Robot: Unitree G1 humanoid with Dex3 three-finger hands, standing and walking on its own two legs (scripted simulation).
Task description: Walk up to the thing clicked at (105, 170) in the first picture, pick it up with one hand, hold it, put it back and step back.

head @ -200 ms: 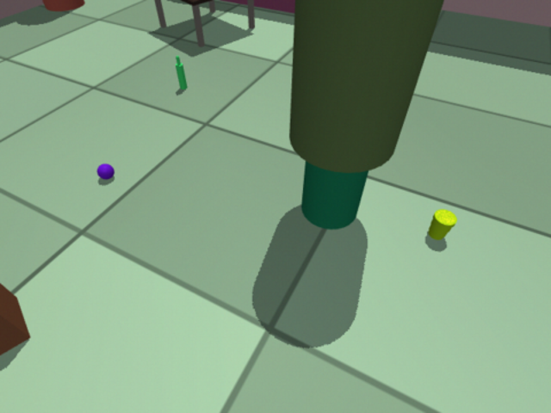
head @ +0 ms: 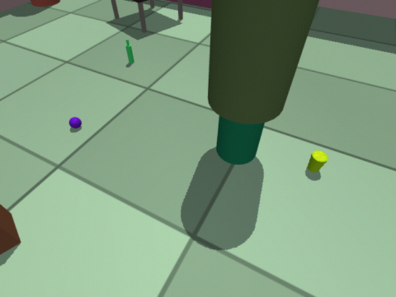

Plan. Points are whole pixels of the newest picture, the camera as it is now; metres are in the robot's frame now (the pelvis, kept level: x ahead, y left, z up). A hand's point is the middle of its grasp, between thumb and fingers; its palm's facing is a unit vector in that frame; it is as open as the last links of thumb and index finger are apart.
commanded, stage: stand
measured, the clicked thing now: (75, 122) +1.44 +0.88 -0.74
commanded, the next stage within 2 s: walk up in 0.92 s
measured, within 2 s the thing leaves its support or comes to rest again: neither
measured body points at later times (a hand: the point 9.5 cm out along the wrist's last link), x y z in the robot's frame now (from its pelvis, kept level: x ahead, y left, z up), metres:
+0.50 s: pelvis +0.01 +0.00 +0.00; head +0.02 +0.00 +0.45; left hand +0.08 +0.30 -0.13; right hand +0.08 -0.30 -0.13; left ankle +0.00 +0.12 -0.75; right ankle +0.00 -0.12 -0.75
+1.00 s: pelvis +0.00 -0.01 +0.00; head +0.03 +0.00 +0.44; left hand +0.09 +0.30 -0.13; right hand +0.09 -0.31 -0.13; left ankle +0.00 +0.12 -0.75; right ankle +0.00 -0.12 -0.75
